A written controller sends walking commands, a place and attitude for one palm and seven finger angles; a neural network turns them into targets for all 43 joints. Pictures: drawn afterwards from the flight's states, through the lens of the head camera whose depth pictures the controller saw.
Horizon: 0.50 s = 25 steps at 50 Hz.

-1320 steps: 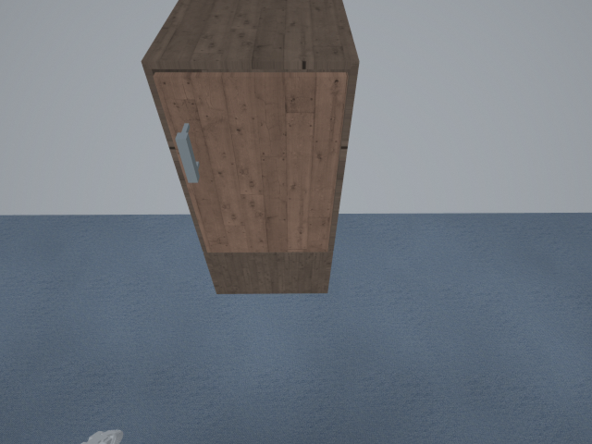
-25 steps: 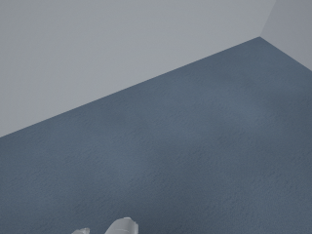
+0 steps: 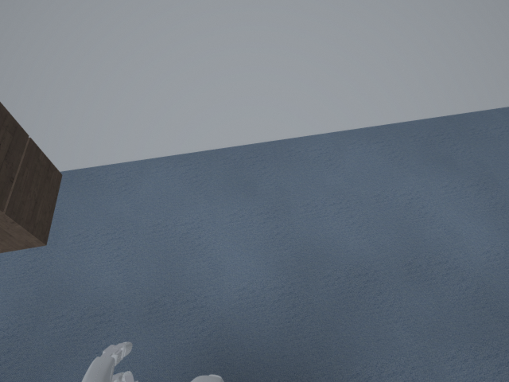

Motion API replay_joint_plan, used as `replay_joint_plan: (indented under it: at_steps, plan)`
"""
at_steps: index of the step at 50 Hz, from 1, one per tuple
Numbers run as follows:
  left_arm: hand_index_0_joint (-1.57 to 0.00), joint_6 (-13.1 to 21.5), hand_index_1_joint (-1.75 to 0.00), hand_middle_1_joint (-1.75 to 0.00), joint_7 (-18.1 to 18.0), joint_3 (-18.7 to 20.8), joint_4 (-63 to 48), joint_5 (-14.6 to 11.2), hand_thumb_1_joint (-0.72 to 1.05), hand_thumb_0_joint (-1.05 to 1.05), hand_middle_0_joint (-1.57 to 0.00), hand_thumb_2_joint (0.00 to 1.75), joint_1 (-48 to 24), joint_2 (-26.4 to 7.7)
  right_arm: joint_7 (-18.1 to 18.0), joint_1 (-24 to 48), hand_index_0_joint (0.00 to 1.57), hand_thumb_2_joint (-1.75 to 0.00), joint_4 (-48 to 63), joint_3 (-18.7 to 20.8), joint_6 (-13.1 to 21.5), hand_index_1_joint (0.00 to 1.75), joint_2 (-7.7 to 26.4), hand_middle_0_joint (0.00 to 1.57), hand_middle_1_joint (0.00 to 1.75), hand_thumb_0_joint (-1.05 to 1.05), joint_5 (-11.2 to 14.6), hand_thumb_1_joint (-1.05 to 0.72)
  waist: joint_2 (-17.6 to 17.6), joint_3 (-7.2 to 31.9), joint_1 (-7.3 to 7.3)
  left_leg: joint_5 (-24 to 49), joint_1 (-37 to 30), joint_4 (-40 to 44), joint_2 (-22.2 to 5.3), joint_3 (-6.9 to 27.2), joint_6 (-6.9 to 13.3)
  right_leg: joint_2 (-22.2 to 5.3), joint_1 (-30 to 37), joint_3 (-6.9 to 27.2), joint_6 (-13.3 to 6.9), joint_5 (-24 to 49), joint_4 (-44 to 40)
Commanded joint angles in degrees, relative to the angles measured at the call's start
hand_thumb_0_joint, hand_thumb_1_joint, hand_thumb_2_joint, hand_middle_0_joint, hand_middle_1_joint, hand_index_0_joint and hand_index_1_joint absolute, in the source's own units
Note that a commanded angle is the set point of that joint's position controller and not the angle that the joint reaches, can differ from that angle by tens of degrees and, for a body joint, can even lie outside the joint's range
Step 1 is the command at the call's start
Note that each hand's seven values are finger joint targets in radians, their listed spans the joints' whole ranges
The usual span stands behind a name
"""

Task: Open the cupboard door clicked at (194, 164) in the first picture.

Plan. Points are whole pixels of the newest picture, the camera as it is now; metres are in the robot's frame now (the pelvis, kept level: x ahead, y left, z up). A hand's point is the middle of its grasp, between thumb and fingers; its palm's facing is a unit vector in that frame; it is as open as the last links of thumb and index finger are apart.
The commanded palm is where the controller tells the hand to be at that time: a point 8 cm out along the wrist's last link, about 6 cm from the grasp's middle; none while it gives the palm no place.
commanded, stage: turn to face it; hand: left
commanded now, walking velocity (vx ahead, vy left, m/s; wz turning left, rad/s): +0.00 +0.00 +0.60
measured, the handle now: out of the picture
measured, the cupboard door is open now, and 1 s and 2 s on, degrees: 49 49 49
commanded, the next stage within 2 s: take the last steps up to it in 1.60 s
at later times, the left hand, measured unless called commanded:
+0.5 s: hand out of the picture +0.02 +0.23 -0.17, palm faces +0.34 -0.90 -0.26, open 7.4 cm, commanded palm none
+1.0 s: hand out of the picture +0.00 +0.15 -0.15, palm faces +0.61 -0.76 -0.22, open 7.4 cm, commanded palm none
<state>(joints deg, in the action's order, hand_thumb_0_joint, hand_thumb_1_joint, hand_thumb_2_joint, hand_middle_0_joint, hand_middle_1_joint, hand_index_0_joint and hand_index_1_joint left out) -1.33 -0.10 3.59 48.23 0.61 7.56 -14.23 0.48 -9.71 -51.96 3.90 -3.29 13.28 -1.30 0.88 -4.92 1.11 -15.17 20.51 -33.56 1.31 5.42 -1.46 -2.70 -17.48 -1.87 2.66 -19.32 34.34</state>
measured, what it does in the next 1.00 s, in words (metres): steps on the spot, turning left: left foot, then right foot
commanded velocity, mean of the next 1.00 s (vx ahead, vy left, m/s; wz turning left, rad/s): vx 0.00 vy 0.00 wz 0.60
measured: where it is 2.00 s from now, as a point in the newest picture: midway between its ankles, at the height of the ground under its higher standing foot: outside the picture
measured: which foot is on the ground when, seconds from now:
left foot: down 0.00-0.00, up 0.02-0.34, down 0.36-0.70, up 0.72-1.00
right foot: down 0.00-0.34, up 0.36-0.68, down 0.70-1.00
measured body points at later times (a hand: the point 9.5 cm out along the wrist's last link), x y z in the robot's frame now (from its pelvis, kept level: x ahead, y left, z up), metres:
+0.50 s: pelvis +0.02 +0.00 +0.00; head +0.07 +0.03 +0.45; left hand +0.00 +0.28 -0.15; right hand +0.21 -0.21 -0.13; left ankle -0.01 +0.11 -0.73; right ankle +0.02 -0.15 -0.66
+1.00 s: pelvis +0.06 -0.04 +0.01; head +0.10 -0.01 +0.45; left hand -0.03 +0.19 -0.14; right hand +0.29 -0.19 -0.14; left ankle -0.02 +0.06 -0.69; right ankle +0.09 -0.14 -0.73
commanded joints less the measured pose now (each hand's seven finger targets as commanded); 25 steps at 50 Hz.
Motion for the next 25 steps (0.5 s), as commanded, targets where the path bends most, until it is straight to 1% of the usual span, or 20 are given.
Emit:
replay_joint_plan:
  at_steps: [1,2,3,4,5,8,10,11,13,15,16,17,18,19,20,21,22,23,24,25]
  plan:
    - [-0.20,1.96,-0.30,-0.30,-1.84,2.57,-2.24,0.80,0.90,0.00,-0.20,0.90,8.82,-12.27,0.18,4.39,0.20,-0.90,6.90,2.77,1.02,0.30,7.23,0.20,0.30,0.00,0.12,-0.90,-14.44,7.86,-4.44,-19.73,14.94,-29.54,0.71,-1.22,-0.45,-26.29,12.26,21.05,-11.80,15.33,-18.42]
    - [-0.20,1.95,-0.30,-0.30,-2.07,2.28,-2.55,0.64,0.90,0.00,-0.20,0.90,6.03,-10.45,0.24,5.13,0.20,-0.90,5.96,2.94,0.38,0.30,6.60,0.20,0.30,0.00,0.18,-0.90,-15.33,5.89,-2.89,-17.16,14.97,-36.21,-0.72,-0.75,-0.77,-22.85,8.94,19.03,-11.71,17.41,-17.39]
    - [-0.20,1.91,-0.30,-0.30,-1.99,1.61,-3.13,0.51,0.90,0.00,-0.20,0.90,3.12,-8.54,0.61,4.30,0.20,-0.90,5.04,2.73,0.06,0.30,6.70,0.20,0.30,0.00,0.25,-0.90,-14.38,4.50,-1.33,-12.95,15.05,-39.23,-2.14,-1.55,-1.29,-19.28,8.19,12.16,-10.78,20.65,-15.75]
    - [-0.20,1.92,-0.30,-0.30,-1.89,1.17,-3.63,0.48,0.90,0.00,-0.20,0.90,1.49,-7.08,0.98,3.54,0.20,-0.90,4.35,2.47,-0.19,0.30,5.94,0.20,0.30,0.00,0.27,-0.90,-12.83,4.41,-0.17,-9.92,14.20,-39.35,-2.66,-2.83,-1.88,-16.56,7.81,5.98,-9.49,23.96,-14.45]
    - [-0.20,1.90,-0.30,-0.30,-2.01,1.19,-3.83,0.73,0.90,0.00,-0.20,0.90,0.91,-6.67,1.27,2.87,0.20,-0.90,4.07,2.21,-0.29,0.30,5.15,0.20,0.30,0.00,0.50,-0.90,-13.36,5.06,0.16,-9.55,12.88,-36.27,-2.81,-4.20,-2.20,-15.64,8.48,2.91,-8.88,26.52,-13.75]
    - [-0.20,2.07,-0.30,-0.30,-2.01,1.70,-2.61,0.80,0.90,0.00,-0.20,0.90,4.77,-7.92,1.50,5.65,0.20,-0.90,4.15,1.28,-0.05,0.30,3.80,0.20,0.30,0.00,0.67,-0.90,-12.60,6.52,-2.05,-10.64,10.11,-22.93,-2.56,-8.14,-2.74,-15.73,14.39,-1.35,-8.45,35.14,-10.96]
    - [-0.20,2.02,-0.30,-0.30,-1.87,2.05,-1.13,1.00,0.90,0.00,-0.20,0.90,7.41,-8.91,1.62,7.51,0.20,-0.90,4.53,0.81,0.38,0.30,2.81,0.20,0.30,0.00,0.80,-0.90,-12.15,7.05,-3.57,-11.22,8.22,-15.74,-1.69,-10.15,-2.39,-16.47,17.21,-2.16,-8.48,39.21,-9.16]
    - [-0.20,1.96,-0.30,-0.30,-1.87,2.41,-0.89,1.02,0.90,0.00,-0.20,0.90,8.32,-9.73,1.61,8.28,0.20,-0.90,4.82,0.65,0.49,0.30,2.89,0.20,0.30,0.00,0.85,-0.90,-12.49,6.53,-4.10,-11.48,7.12,-13.18,-1.70,-10.76,-2.04,-17.43,16.84,-2.02,-8.86,40.19,-8.54]
    - [-0.20,1.90,-0.30,-0.30,-1.72,2.85,-0.49,1.00,0.90,0.00,-0.20,0.90,8.20,-10.44,1.47,7.08,0.20,-0.90,4.82,0.58,0.91,0.30,3.23,0.20,0.30,0.00,0.92,-0.90,-12.94,7.32,-3.53,-9.67,3.75,-6.92,-1.18,-11.88,-1.33,-18.06,16.75,-2.89,-8.33,41.12,-6.16]
    - [-0.20,1.83,-0.30,-0.30,-1.36,3.09,-0.34,0.65,0.90,0.00,-0.20,0.90,7.18,-10.46,1.35,3.26,0.20,-0.90,4.08,0.98,1.32,0.30,4.58,0.20,0.30,0.00,0.62,-0.90,-11.26,9.08,-1.20,-1.93,-4.51,3.10,-0.43,-12.36,-0.43,-16.85,13.54,-6.26,-5.31,38.12,0.20]
    - [-0.20,1.70,-0.30,-0.30,-1.13,3.07,-1.11,0.13,0.90,0.00,-0.20,0.90,6.30,-9.88,1.27,-1.43,0.20,-0.90,3.00,1.79,1.83,0.30,7.50,0.20,0.30,0.00,0.32,-0.90,-5.47,11.82,1.77,10.04,-14.92,8.68,-3.45,-9.12,1.33,-15.82,6.45,-8.45,-2.73,31.68,8.99]
    - [-0.20,1.36,-0.30,-0.30,-0.58,2.28,-3.36,-0.27,0.90,0.00,-0.20,0.90,5.45,-5.63,0.84,-6.25,0.20,-0.90,2.34,3.60,2.34,0.30,14.66,0.20,0.30,0.00,-0.32,-0.90,13.62,14.29,4.24,33.01,-26.08,9.66,-20.06,13.41,9.67,-6.96,-11.76,-9.94,1.87,-4.65,23.09]
    - [-0.20,0.78,-0.30,-0.30,-0.94,1.15,-5.61,0.24,0.90,0.00,-0.20,0.90,1.76,-4.59,0.37,-10.06,0.20,-0.90,1.21,3.99,1.70,0.30,17.25,0.20,0.30,0.00,0.06,-0.90,14.93,14.01,5.52,42.37,-24.37,10.15,-26.60,18.61,15.93,-4.48,-16.61,-3.41,1.64,-20.71,30.05]
    - [-0.20,0.19,-0.30,-0.30,-1.50,1.38,-5.40,0.38,0.90,0.00,-0.20,0.90,-0.96,-4.85,-0.32,-9.32,0.20,-0.90,1.20,3.64,1.85,0.30,15.48,0.20,0.30,0.00,0.01,-0.90,12.30,12.87,5.40,35.85,-21.46,10.50,-24.15,16.57,15.66,-4.76,-17.92,0.07,1.50,-17.63,32.68]
    - [-0.20,0.25,-0.30,-0.30,-1.44,1.34,-4.84,0.20,0.90,0.00,-0.20,0.90,-1.97,-4.67,-1.03,-6.78,0.20,-0.90,2.15,3.31,2.03,0.30,14.21,0.20,0.30,0.00,-0.10,-0.90,12.83,10.96,4.29,32.11,-17.90,10.78,-21.95,15.36,14.72,-4.94,-18.42,1.44,1.82,-14.73,33.86]
    - [-0.20,0.10,-0.30,-0.30,-1.09,1.56,-3.52,0.24,0.90,0.00,-0.20,0.90,-1.69,-4.83,-1.33,-3.42,0.20,-0.90,2.90,2.84,2.08,0.30,12.56,0.20,0.30,0.00,-0.23,-0.90,11.81,8.73,2.97,29.63,-13.99,11.70,-19.63,12.63,13.43,-4.98,-17.37,2.42,1.99,-11.46,33.84]
    - [-0.20,-0.11,-0.30,-0.30,-0.74,1.65,-2.59,0.27,0.90,0.00,-0.20,0.90,-0.06,-4.65,-1.38,-1.04,0.20,-0.90,3.51,2.47,2.25,0.30,11.64,0.20,0.30,0.00,-0.27,-0.90,8.67,8.33,1.26,28.74,-13.01,11.75,-17.34,9.62,12.04,-4.45,-16.04,2.31,2.05,-8.35,32.92]
    - [-0.20,-0.25,-0.30,-0.30,-0.53,1.66,-1.89,0.29,0.90,0.00,-0.20,0.90,1.12,-4.36,-1.36,-0.06,0.20,-0.90,3.74,2.28,2.45,0.30,11.49,0.20,0.30,0.00,-0.24,-0.90,7.28,8.30,0.36,28.75,-12.93,11.62,-15.87,7.66,11.18,-3.93,-15.01,1.75,2.16,-6.77,31.16]
    - [-0.20,-0.29,-0.30,-0.30,-0.45,1.63,-1.73,0.26,0.90,0.00,-0.20,0.90,1.66,-4.13,-1.30,0.25,0.20,-0.90,3.77,2.22,2.55,0.30,11.25,0.20,0.30,0.00,-0.18,-0.90,7.90,8.46,0.05,28.77,-12.91,11.48,-15.04,6.61,10.83,-3.49,-13.98,1.50,2.20,-6.21,28.60]
    - [-0.20,-0.24,-0.30,-0.30,-0.39,1.60,-1.80,0.21,0.90,0.00,-0.20,0.90,1.38,-4.09,-1.22,0.24,0.20,-0.90,3.78,2.27,2.51,0.30,11.24,0.20,0.30,0.00,-0.23,-0.90,7.06,8.13,0.06,27.03,-11.85,11.54,-14.49,6.28,10.52,-2.89,-12.26,1.19,2.09,-6.17,25.87]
